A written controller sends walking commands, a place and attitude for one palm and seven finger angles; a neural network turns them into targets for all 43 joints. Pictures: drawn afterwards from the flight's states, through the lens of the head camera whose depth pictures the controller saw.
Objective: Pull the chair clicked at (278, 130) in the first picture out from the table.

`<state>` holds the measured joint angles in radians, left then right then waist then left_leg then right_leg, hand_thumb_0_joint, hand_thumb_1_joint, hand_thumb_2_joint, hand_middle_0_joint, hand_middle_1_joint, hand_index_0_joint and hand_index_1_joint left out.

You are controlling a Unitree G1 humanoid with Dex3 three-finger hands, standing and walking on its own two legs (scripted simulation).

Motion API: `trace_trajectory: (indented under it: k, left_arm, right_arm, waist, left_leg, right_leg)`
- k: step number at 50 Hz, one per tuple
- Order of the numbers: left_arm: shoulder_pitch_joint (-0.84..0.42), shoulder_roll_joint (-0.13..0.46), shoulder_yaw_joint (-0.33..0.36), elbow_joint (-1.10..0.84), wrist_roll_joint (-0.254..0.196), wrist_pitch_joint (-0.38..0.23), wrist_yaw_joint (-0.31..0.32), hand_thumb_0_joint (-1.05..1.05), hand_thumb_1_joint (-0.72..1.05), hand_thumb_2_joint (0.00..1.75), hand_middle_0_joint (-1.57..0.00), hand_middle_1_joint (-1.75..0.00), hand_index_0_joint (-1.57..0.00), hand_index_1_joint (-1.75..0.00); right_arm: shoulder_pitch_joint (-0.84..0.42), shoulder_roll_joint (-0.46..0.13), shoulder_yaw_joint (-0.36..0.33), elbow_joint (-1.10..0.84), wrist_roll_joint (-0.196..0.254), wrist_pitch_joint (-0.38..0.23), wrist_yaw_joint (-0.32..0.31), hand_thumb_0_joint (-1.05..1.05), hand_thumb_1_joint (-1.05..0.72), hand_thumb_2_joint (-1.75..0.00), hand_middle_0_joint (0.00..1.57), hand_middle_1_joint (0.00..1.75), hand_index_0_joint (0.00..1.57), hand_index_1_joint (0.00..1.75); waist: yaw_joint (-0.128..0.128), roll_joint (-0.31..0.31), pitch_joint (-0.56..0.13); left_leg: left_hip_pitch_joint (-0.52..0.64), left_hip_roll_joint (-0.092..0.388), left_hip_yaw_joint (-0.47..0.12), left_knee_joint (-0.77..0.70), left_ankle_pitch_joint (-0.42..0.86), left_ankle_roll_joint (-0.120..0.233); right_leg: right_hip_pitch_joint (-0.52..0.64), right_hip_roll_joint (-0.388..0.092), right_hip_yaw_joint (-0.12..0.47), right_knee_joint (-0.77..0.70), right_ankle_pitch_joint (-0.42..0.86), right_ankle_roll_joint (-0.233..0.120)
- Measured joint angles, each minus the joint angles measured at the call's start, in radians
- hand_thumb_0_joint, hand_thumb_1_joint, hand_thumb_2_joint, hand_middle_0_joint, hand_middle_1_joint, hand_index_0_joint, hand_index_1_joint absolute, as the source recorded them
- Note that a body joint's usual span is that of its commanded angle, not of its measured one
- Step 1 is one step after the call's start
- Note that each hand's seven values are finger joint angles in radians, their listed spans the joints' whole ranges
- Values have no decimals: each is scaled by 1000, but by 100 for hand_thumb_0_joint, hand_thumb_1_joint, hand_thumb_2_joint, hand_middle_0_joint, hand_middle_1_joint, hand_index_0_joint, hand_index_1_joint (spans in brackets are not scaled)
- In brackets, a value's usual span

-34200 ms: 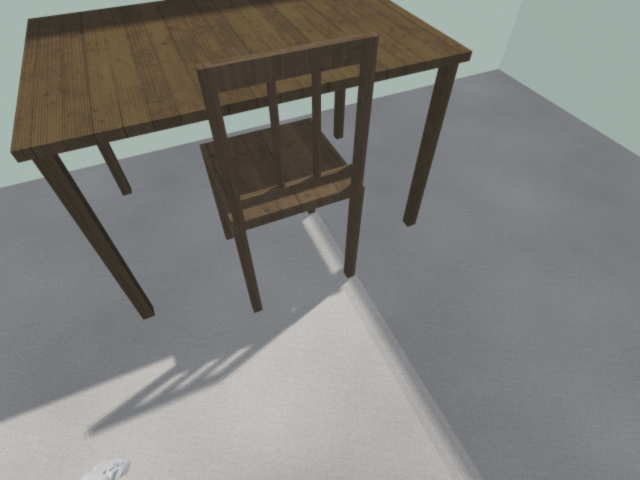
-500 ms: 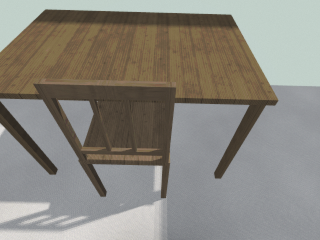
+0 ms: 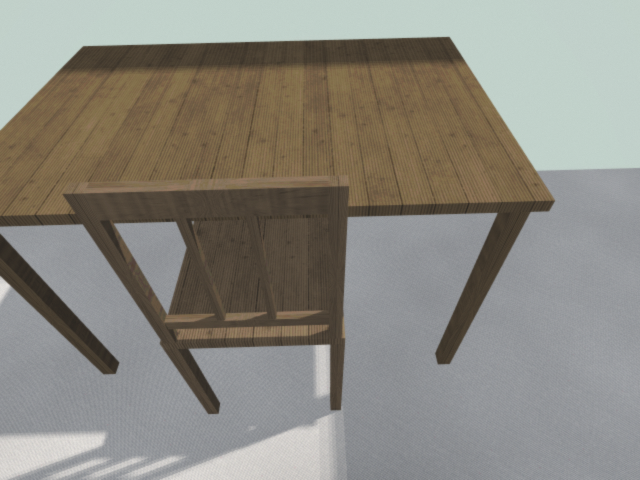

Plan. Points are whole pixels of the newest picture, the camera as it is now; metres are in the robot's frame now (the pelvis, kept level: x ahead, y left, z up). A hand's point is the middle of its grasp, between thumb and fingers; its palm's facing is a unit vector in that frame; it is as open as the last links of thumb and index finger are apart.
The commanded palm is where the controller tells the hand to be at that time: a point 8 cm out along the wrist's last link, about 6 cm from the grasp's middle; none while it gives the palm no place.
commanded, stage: look again from close up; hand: left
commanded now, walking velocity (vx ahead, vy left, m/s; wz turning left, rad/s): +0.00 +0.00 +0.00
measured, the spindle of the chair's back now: (204, 273) +0.46 +0.24 -0.07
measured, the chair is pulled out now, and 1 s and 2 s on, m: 0.00 0.00 0.00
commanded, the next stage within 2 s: raise the hand toward the chair's back in 0.76 s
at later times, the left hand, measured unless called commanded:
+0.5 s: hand out of the picture +0.03 +0.17 -0.17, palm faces +0.01 -0.98 -0.20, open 7.4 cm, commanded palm none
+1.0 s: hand (183, 472) +0.15 +0.19 -0.08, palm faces +0.26 -0.94 -0.23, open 7.4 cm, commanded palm +0.12 +0.21 -0.07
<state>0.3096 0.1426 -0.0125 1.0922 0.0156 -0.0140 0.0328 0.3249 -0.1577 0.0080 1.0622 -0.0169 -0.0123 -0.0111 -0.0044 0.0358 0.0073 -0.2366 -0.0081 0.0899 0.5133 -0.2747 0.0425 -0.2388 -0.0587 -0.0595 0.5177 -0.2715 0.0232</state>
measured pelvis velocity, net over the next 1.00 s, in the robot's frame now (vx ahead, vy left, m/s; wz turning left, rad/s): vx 0.01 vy -0.02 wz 0.02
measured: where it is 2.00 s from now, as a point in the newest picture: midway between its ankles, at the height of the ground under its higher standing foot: outside the picture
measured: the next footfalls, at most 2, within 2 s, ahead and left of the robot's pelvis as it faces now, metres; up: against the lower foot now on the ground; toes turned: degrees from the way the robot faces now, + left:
none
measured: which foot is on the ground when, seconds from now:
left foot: down 0.00-1.00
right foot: down 0.00-1.00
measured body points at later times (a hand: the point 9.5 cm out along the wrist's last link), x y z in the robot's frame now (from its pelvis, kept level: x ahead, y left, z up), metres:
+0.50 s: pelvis +0.02 -0.01 +0.00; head +0.04 -0.01 +0.45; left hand +0.03 +0.22 -0.15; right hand +0.03 -0.23 -0.16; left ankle +0.00 +0.09 -0.74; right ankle +0.00 -0.13 -0.74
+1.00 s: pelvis +0.01 -0.02 +0.00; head +0.03 -0.02 +0.45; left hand +0.14 +0.24 -0.06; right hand +0.07 -0.26 -0.14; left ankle +0.00 +0.09 -0.74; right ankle +0.00 -0.13 -0.74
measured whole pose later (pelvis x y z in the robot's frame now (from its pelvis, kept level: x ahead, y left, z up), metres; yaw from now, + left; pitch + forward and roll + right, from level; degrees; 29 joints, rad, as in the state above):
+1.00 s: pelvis +0.01 -0.02 +0.00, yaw +1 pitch +0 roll +1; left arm 0.43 0.20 0.03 0.32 -0.13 -0.02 0.13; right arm 0.34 -0.21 0.01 0.92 0.04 -0.20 -0.07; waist 0.01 0.01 0.02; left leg -0.23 0.00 0.07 0.51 -0.29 0.02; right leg -0.23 -0.05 -0.08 0.54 -0.31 0.00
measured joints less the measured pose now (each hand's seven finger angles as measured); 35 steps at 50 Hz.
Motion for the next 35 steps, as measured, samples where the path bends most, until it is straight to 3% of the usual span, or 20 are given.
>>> trace_trajectory:
  k: [35]
  left_arm:
    - [-31, 4, 4, 25, -3, -2, 2, 0, 91, 90, -20, -30, -20, -30]
  right_arm:
    - [-70, -6, 5, 70, 6, -17, -13, 1, -92, -90, 20, 30, 19, 30]
  waist:
    - [15, -37, 26]
  left_leg:
    - [83, 6, 6, -84, 6, -18]
  right_leg:
    - [67, 11, 5, -58, -6, -8]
